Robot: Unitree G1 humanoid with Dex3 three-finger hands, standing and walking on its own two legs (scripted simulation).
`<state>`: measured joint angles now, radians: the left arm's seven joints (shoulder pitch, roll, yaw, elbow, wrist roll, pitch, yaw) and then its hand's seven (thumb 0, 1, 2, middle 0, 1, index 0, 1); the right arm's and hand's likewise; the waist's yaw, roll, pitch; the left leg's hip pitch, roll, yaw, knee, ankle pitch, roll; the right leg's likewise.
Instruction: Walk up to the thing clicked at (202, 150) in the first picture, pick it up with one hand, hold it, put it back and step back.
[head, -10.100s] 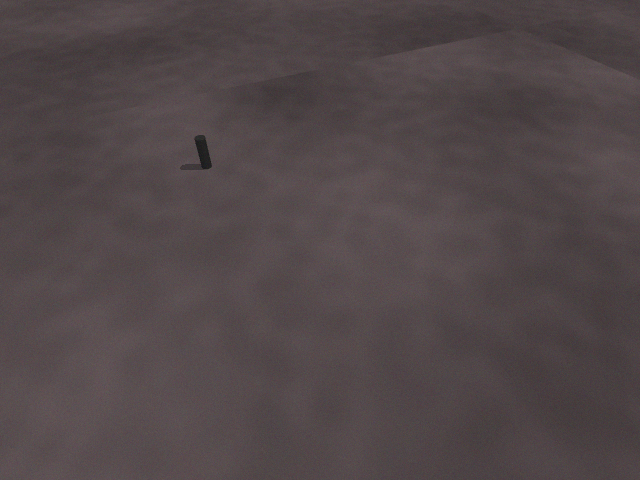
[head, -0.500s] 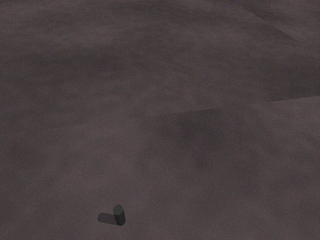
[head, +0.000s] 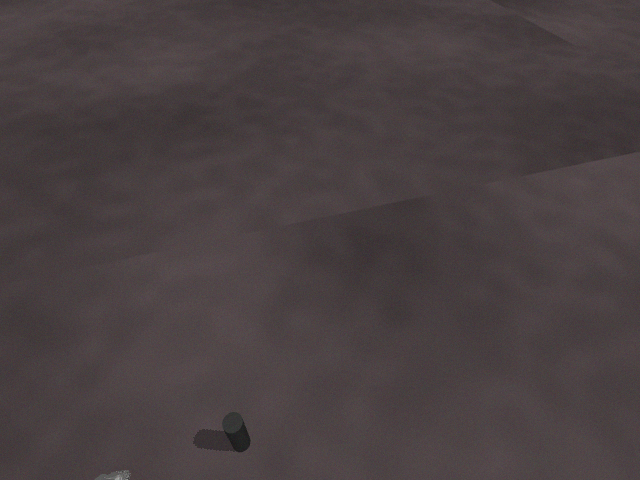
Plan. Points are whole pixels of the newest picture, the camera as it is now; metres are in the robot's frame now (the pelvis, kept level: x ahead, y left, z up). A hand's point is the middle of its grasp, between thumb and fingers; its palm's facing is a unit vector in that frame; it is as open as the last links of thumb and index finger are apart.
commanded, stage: walk up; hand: left
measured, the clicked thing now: (237, 433) +0.41 +0.21 -0.68
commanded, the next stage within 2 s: none
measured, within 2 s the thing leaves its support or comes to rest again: neither
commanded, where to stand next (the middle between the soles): +0.07 +0.00 m, yaw +0 degrees
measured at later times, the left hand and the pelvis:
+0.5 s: hand out of the picture +0.08 +0.25 -0.15, palm faces -0.03 -0.92 -0.39, open 7.4 cm; pelvis +0.04 -0.03 +0.00, yaw -1 degrees
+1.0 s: hand out of the picture +0.18 +0.28 -0.17, palm faces +0.03 -0.91 -0.41, open 7.4 cm; pelvis +0.04 +0.01 -0.03, yaw +2 degrees
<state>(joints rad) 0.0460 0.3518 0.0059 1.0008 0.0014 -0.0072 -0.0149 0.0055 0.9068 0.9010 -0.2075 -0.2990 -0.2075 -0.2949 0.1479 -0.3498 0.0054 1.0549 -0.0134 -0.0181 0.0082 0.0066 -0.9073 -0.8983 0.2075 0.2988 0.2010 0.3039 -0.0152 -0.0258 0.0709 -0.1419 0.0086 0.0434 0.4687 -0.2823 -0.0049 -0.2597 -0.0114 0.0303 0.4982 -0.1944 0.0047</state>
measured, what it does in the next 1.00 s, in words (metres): steps on the spot: left foot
